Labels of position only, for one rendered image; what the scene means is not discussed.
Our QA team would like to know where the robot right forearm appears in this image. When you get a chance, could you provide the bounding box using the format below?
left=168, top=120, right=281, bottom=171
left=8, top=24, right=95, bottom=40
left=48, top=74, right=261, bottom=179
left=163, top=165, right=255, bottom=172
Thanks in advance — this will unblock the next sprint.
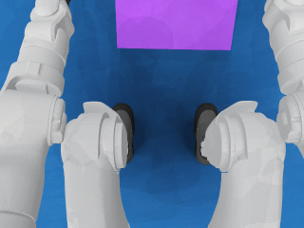
left=262, top=0, right=304, bottom=95

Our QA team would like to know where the robot left forearm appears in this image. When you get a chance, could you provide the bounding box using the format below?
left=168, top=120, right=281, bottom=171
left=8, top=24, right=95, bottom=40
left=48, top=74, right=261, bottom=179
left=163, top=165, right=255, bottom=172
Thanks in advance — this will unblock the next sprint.
left=0, top=0, right=75, bottom=98

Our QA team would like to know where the left robot upper arm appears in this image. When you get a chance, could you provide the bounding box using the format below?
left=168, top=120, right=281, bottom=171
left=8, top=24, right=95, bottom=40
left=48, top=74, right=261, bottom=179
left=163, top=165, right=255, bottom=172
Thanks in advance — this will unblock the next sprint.
left=0, top=89, right=67, bottom=228

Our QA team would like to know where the right robot foot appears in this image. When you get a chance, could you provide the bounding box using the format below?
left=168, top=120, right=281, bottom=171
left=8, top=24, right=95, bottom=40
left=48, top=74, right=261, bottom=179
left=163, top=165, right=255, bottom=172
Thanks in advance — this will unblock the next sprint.
left=193, top=103, right=218, bottom=165

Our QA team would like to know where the right robot upper arm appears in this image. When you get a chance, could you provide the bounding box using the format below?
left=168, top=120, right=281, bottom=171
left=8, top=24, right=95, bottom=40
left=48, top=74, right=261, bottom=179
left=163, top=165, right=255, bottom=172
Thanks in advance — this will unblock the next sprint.
left=276, top=90, right=304, bottom=159

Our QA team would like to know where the carton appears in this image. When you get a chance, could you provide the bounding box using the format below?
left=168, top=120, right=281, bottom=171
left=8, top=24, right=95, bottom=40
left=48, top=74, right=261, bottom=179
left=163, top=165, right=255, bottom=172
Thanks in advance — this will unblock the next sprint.
left=115, top=0, right=238, bottom=50

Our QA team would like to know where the right robot shin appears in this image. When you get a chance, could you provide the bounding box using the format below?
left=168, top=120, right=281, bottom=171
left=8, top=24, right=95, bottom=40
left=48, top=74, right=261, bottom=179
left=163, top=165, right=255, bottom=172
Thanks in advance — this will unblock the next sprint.
left=200, top=101, right=286, bottom=166

